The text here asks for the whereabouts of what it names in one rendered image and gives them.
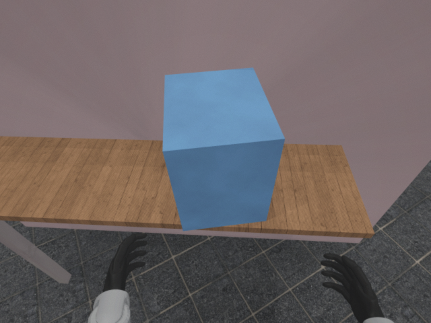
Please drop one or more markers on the carton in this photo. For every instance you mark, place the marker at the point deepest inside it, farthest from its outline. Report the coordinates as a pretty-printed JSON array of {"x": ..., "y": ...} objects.
[{"x": 222, "y": 146}]

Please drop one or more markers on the robot left hand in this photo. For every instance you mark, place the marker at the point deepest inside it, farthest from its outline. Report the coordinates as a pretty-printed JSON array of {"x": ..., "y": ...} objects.
[{"x": 120, "y": 268}]

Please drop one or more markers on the table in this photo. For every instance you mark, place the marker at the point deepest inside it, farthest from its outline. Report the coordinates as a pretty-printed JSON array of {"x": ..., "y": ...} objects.
[{"x": 123, "y": 182}]

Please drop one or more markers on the left robot forearm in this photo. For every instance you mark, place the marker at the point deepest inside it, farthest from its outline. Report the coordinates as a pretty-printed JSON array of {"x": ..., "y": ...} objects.
[{"x": 111, "y": 306}]

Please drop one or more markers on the robot right hand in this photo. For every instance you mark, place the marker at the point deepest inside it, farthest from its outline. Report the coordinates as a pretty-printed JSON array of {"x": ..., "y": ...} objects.
[{"x": 355, "y": 287}]

